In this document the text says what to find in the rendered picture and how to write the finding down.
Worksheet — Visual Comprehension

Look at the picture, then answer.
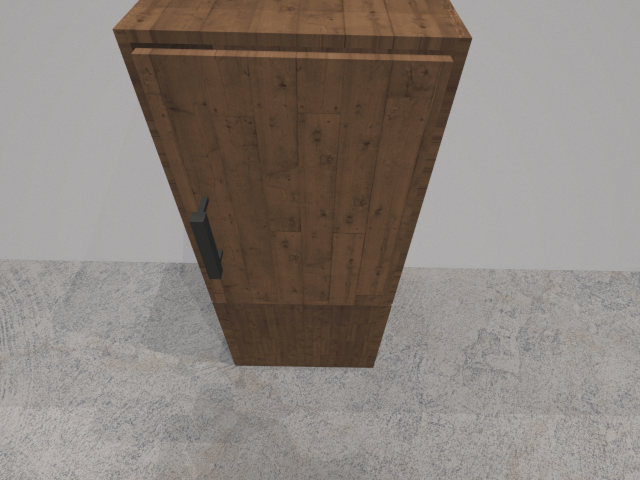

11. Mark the handle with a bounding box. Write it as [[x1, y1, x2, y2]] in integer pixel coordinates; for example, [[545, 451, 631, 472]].
[[190, 196, 223, 279]]

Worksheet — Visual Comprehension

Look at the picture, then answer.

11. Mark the cupboard door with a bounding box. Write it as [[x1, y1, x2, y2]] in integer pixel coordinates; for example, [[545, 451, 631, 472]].
[[131, 48, 453, 306]]

